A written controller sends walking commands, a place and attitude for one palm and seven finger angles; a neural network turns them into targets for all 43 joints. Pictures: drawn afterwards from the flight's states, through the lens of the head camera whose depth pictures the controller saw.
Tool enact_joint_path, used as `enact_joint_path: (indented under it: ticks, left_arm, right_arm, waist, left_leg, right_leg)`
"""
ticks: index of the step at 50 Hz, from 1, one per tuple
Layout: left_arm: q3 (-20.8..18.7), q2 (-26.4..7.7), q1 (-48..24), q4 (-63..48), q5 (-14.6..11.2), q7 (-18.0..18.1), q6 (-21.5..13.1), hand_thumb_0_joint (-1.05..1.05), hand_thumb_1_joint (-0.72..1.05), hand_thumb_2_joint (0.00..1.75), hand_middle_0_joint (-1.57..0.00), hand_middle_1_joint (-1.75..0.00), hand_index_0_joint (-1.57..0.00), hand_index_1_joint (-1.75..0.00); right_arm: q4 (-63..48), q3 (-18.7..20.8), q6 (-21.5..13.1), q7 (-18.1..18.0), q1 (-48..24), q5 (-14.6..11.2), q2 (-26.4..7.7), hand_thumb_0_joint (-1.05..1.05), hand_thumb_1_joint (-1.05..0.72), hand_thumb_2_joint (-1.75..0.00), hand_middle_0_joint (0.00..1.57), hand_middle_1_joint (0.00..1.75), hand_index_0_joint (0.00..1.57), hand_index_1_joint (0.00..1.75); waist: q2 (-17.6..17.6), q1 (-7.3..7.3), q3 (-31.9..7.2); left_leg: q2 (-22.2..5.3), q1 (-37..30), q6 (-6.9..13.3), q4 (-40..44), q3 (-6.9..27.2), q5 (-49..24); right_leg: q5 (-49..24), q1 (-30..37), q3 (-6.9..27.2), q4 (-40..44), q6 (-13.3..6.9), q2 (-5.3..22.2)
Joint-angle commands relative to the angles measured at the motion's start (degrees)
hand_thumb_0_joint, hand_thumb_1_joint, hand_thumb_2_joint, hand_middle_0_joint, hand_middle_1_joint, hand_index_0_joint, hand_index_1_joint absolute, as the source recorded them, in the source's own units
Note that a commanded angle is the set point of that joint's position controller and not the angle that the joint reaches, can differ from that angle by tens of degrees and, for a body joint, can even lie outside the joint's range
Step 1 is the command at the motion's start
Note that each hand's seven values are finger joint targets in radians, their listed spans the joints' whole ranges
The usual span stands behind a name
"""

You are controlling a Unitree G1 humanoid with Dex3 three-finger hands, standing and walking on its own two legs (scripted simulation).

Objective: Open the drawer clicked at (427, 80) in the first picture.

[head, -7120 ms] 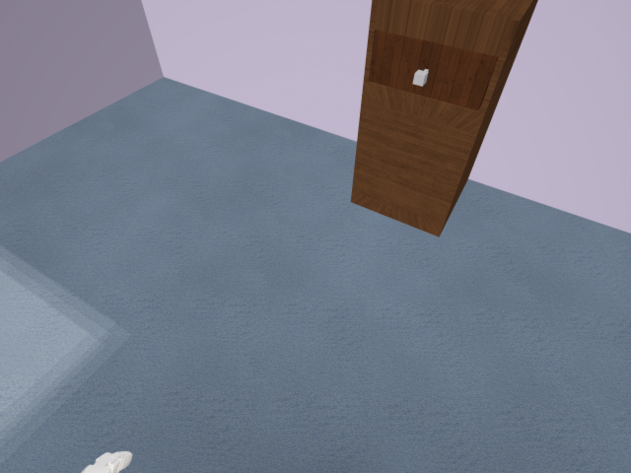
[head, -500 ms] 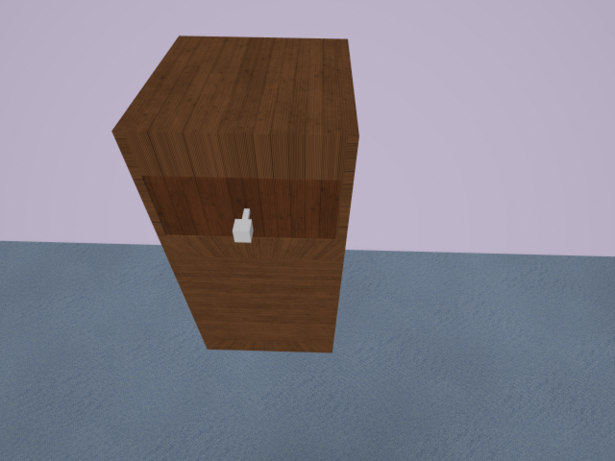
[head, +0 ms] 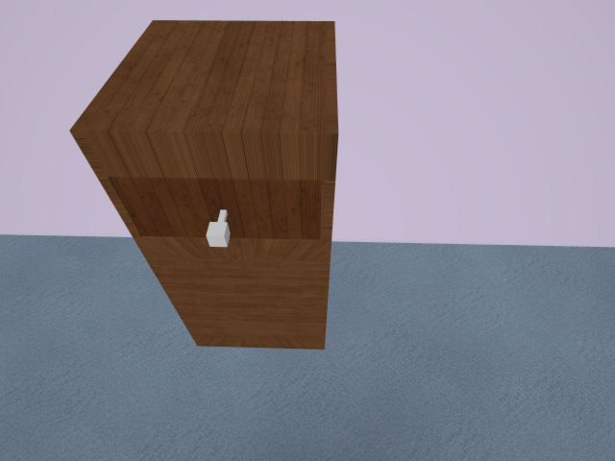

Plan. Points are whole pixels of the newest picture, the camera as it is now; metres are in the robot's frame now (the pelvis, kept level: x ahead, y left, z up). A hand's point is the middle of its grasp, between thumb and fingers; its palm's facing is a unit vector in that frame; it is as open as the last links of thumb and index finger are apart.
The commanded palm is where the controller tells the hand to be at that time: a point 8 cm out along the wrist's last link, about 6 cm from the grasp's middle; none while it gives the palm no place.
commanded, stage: come to a stop and stand still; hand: left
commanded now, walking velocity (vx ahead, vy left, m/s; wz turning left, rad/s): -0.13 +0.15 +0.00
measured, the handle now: (220, 226) +0.53 +0.21 -0.07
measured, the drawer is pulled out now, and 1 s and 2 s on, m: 0.00 0.00 0.00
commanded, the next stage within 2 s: look again from close up in 1.14 s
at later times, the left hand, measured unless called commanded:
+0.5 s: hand out of the picture +0.06 +0.16 -0.16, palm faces +0.03 -0.95 -0.30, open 7.3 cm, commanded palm none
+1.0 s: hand out of the picture -0.02 +0.14 -0.16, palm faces +0.04 -0.98 -0.20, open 7.3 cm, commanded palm none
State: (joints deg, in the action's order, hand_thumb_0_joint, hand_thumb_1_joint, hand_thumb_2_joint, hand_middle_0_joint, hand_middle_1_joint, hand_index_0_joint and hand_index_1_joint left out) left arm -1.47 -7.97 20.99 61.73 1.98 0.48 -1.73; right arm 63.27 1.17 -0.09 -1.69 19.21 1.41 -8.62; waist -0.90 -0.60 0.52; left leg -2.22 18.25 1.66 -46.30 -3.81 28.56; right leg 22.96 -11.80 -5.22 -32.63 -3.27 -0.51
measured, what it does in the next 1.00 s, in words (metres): steps on the spot: left foot, then right foot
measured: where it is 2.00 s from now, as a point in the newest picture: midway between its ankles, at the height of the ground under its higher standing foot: outside the picture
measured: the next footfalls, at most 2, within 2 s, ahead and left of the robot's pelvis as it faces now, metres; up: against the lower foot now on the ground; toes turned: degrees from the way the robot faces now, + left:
left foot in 0.20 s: +0.11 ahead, +0.10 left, +0.00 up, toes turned +3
right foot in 0.46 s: +0.05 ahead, -0.11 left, +0.00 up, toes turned -3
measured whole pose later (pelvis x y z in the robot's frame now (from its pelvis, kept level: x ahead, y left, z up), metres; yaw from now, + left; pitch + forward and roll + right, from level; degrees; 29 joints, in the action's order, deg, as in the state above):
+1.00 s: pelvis -0.03 -0.04 +0.01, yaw +1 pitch -2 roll +0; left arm 0.1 -9.9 19.8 57.2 1.0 1.4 0.6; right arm 59.3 -0.3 1.5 -0.7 20.8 1.6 -8.6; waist 0.1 0.0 -0.3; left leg -0.1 14.6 1.9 -28.3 -3.4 12.4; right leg 12.6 -12.9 -7.0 -26.6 -3.3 -1.0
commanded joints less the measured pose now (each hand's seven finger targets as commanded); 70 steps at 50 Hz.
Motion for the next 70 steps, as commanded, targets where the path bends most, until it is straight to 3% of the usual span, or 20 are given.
enact_joint_path:
  ticks: [1,4,8,9,10,11,14,20,22,23,24,26,30,33,36,38,40,49,60,70]
  left_arm:
    - [-0.99,-5.86,10.04,1.48,-0.09,1.92,-1.54,0.0,0.9,0.9,-0.2,-0.3,-0.2,-0.3]
    - [-0.55,-6.08,6.33,-0.07,-0.05,2.27,-1.43,0.0,0.9,0.9,-0.2,-0.3,-0.2,-0.3]
    - [-0.95,-7.91,3.88,-1.67,-1.03,2.61,-0.35,0.0,0.9,0.9,-0.2,-0.3,-0.2,-0.3]
    - [-0.99,-7.58,3.93,-2.45,-1.1,2.71,-0.04,0.0,0.9,0.9,-0.2,-0.3,-0.2,-0.3]
    - [-0.92,-5.63,4.8,-3.26,-1.72,2.87,0.32,0.0,0.9,0.9,-0.2,-0.3,-0.2,-0.3]
    - [-0.47,-3.6,5.48,-3.76,-1.76,3.2,0.67,0.0,0.9,0.9,-0.2,-0.3,-0.2,-0.3]
    - [-0.61,-3.1,2.97,-3.72,-1.02,2.95,2.11,0.0,0.9,0.9,-0.2,-0.3,-0.2,-0.3]
    - [-0.85,-1.7,4.11,-4.01,-0.63,2.18,2.52,0.0,0.9,0.9,-0.2,-0.3,-0.2,-0.3]
    - [-1.14,-3.13,4.76,-4.32,-0.26,2.19,1.84,0.0,0.9,0.9,-0.2,-0.3,-0.2,-0.3]
    - [-0.61,-6.47,5.34,-4.94,-0.32,3.72,0.99,0.0,0.9,0.9,-0.2,-0.3,-0.2,-0.3]
    - [-1.36,-10.7,0.67,-7.72,0.01,3.63,0.33,0.0,0.9,0.9,-0.2,-0.3,-0.2,-0.3]
    - [-1.41,-9.08,-1.78,-10.59,-0.13,3.63,-0.67,0.0,0.9,0.9,-0.2,-0.3,-0.2,-0.3]
    - [-1.64,-11.35,-3.53,-13.69,0.0,3.18,0.34,0.0,0.9,0.9,-0.2,-0.3,-0.2,-0.3]
    - [-1.46,-11.84,-4.43,-13.81,-0.32,2.77,1.17,0.0,0.9,0.9,-0.2,-0.3,-0.2,-0.3]
    - [-0.99,-10.37,-5.56,-13.51,-0.93,2.35,1.94,0.0,0.9,0.9,-0.2,-0.3,-0.2,-0.3]
    - [-0.46,-7.96,-3.19,-12.93,-1.35,1.93,1.8,0.0,0.9,0.9,-0.2,-0.3,-0.2,-0.3]
    - [-0.26,-7.73,-2.29,-11.33,-1.12,1.8,1.7,0.0,0.9,0.9,-0.2,-0.3,-0.2,-0.3]
    - [0.06,-7.62,-0.99,-7.16,-1.1,1.4,0.92,0.0,0.9,0.9,-0.2,-0.3,-0.2,-0.3]
    - [1.04,-4.3,3.6,-2.22,-1.19,1.6,0.47,0.0,0.9,0.9,-0.2,-0.3,-0.2,-0.3]
    - [1.72,-2.62,4.87,0.09,-1.23,2.0,-0.27,0.0,0.9,0.9,-0.2,-0.3,-0.2,-0.3]
  right_arm:
    - [-6.1,-0.22,-2.3,0.45,-7.08,-0.54,-1.58,0.0,-0.9,-0.9,0.2,0.3,0.2,0.3]
    - [-4.95,-1.0,-1.8,0.71,-5.86,-1.4,0.11,0.0,-0.9,-0.9,0.2,0.3,0.2,0.3]
    - [-4.15,-0.06,-1.12,-0.34,-0.58,-1.22,-2.78,0.0,-0.9,-0.9,0.2,0.3,0.2,0.3]
    - [-4.26,0.53,-1.32,-0.52,1.57,-0.98,-5.01,0.0,-0.9,-0.9,0.2,0.3,0.2,0.3]
    - [-4.82,1.15,-1.18,-0.86,3.28,-0.73,-8.4,0.0,-0.9,-0.9,0.2,0.3,0.2,0.3]
    - [-4.87,1.32,-0.87,-0.9,4.23,-1.08,-9.47,0.0,-0.9,-0.9,0.2,0.3,0.2,0.3]
    - [-7.44,0.77,-0.64,-1.39,-5.29,-0.72,-7.47,0.0,-0.9,-0.9,0.2,0.3,0.2,0.3]
    - [-9.8,2.1,0.4,-0.18,-8.25,-0.13,-8.94,0.0,-0.9,-0.9,0.2,0.3,0.2,0.3]
    - [-10.22,2.36,0.6,0.34,-8.68,-0.35,-7.57,0.0,-0.9,-0.9,0.2,0.3,0.2,0.3]
    - [-13.49,2.76,-0.62,0.25,-12.51,-1.89,-9.31,0.0,-0.9,-0.9,0.2,0.3,0.2,0.3]
    - [-15.16,1.84,-0.44,1.06,-8.08,-1.23,-6.42,0.0,-0.9,-0.9,0.2,0.3,0.2,0.3]
    - [-14.68,2.03,0.91,1.47,-7.65,-0.27,-4.38,0.0,-0.9,-0.9,0.2,0.3,0.2,0.3]
    - [-15.3,1.63,1.88,1.6,-8.05,-0.86,-2.58,0.0,-0.9,-0.9,0.2,0.3,0.2,0.3]
    - [-14.32,1.48,1.84,1.6,-5.73,-0.72,-3.32,0.0,-0.9,-0.9,0.2,0.3,0.2,0.3]
    - [-11.57,1.07,0.95,1.5,0.01,-0.43,-4.94,0.0,-0.9,-0.9,0.2,0.3,0.2,0.3]
    - [-11.75,0.84,0.32,1.15,-0.82,0.18,-7.29,0.0,-0.9,-0.9,0.2,0.3,0.2,0.3]
    - [-11.09,0.36,0.04,1.15,-2.68,0.24,-7.34,0.0,-0.9,-0.9,0.2,0.3,0.2,0.3]
    - [-6.75,-0.72,0.23,0.7,3.35,0.03,-5.65,0.0,-0.9,-0.9,0.2,0.3,0.2,0.3]
    - [-2.8,-1.44,-0.58,0.27,5.24,-0.24,-3.96,0.0,-0.9,-0.9,0.2,0.3,0.2,0.3]
    - [-0.76,-1.77,-1.72,-0.1,4.84,-0.75,-2.67,0.0,-0.9,-0.9,0.2,0.3,0.2,0.3]
  waist:
    - [4.03,-2.12,3.32]
    - [6.46,-0.45,0.69]
    - [7.05,2.52,-2.39]
    - [4.37,3.17,-4.03]
    - [-4.04,3.29,-6.35]
    - [-10.92,2.67,-7.34]
    - [-9.41,0.1,0.52]
    - [-4.36,-1.64,-3.97]
    - [0.75,-2.41,-3.76]
    - [13.48,-3.41,-3.64]
    - [19.98,0.25,-3.9]
    - [16.8,0.76,-5.92]
    - [6.87,0.81,0.77]
    - [7.24,1.23,3.68]
    - [1.89,2.78,5.75]
    - [-5.33,0.66,6.6]
    - [-8.02,-0.56,4.64]
    - [3.5,1.35,4.45]
    - [-0.25,0.47,5.69]
    - [0.91,0.3,3.1]
  left_leg:
    - [-0.79,18.51,-0.2,-10.41,1.54,2.32]
    - [0.96,8.65,-1.12,2.29,-0.98,-4.81]
    - [2.94,-6.38,-1.04,18.54,-2.2,-26.15]
    - [-1.63,-13.41,0.76,18.2,0.67,-44.03]
    - [-10.86,-20.5,6.41,15.59,10.17,-65.95]
    - [-18.51,-19.81,12.72,19.7,15.81,-79.47]
    - [-17.19,-7.33,13.87,24.43,12.86,-62.98]
    - [-11.99,-1.82,9.4,23.41,8.54,-39.91]
    - [-8.35,0.96,5.45,19.09,6.58,-25.63]
    - [-6.48,-2.63,1.04,8.41,3.63,-24.37]
    - [0.8,4.4,-2.04,4.18,-0.82,-10.94]
    - [1.77,8.35,-0.52,-4.55,3.19,-4.4]
    - [2.09,5.63,-0.69,-2.45,1.34,-3.81]
    - [2.36,-0.76,-0.99,6.33,0.18,-7.52]
    - [0.58,-8.46,-0.02,18.04,2.37,-11.31]
    - [-6.04,-1.37,3.27,25.11,10.9,-9.19]
    - [-6.14,5.38,3.33,29.61,12.86,-2.62]
    - [-2.07,0.18,1.2,25.01,6.33,-5.61]
    - [-3.62,2.56,1.75,28.61,8.22,-4.35]
    - [-4.03,-2.28,1.78,26.75,6.58,-16.84]
  right_leg:
    - [-57.83,14.25,16.1,10.28,-9.85,17.77]
    - [-62.55,11.01,8.72,8.86,-6.64,13.6]
    - [-60.02,5.79,6.63,-0.4,-2.76,10.75]
    - [-50.94,1.0,5.37,-4.52,-0.86,9.12]
    - [-31.0,-7.35,3.0,-8.89,2.06,5.3]
    - [7.02,-8.93,1.99,-17.05,3.34,1.63]
    - [12.66,-8.85,5.62,-21.96,2.97,3.84]
    - [-2.25,-0.84,1.46,-8.49,3.78,2.83]
    - [-10.23,2.43,3.42,2.98,3.88,3.96]
    - [-29.42,-0.45,10.41,12.9,4.62,8.81]
    - [-51.14,6.76,16.87,9.39,1.59,16.02]
    - [-58.91,7.67,14.5,5.38,-2.72,16.78]
    - [-40.07,-0.29,11.97,8.5,-6.92,15.87]
    - [-12.81,-7.57,12.27,14.03,-6.06,13.59]
    - [6.11,-14.92,9.91,13.34,-2.42,9.64]
    - [0.66,-9.57,6.43,10.42,0.46,4.81]
    - [-3.67,-0.25,4.32,8.66,0.85,4.32]
    - [7.0,-4.44,9.88,17.36,-0.36,7.82]
    - [-0.55,-2.61,7.84,13.93,0.07,6.11]
    - [-12.84,0.38,6.51,11.68,0.4,6.68]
